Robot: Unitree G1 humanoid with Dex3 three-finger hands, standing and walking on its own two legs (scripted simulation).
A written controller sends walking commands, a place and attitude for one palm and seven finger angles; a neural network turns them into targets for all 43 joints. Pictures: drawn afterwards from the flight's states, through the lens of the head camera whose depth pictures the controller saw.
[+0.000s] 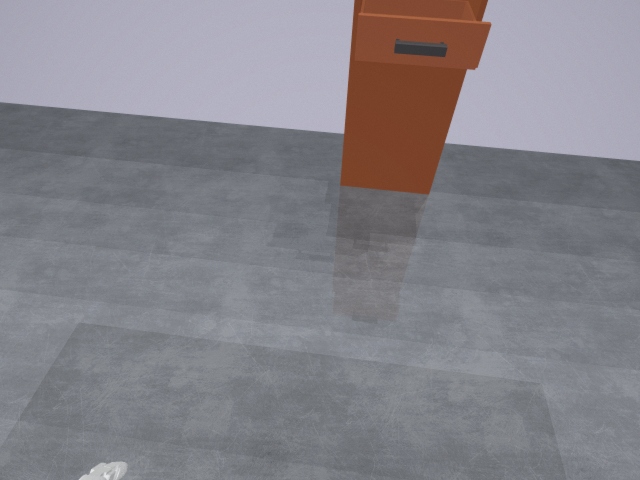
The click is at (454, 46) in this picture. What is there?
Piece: drawer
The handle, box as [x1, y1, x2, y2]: [394, 39, 446, 56]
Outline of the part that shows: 394,52 397,53 444,56 446,51 446,44 444,44 443,42 427,43 400,41 398,39 396,39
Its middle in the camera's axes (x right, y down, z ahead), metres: +0.30 -0.58 +1.17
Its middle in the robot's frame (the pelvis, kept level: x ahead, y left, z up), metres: +1.28 -0.24 +0.01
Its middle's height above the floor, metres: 0.78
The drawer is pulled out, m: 0.22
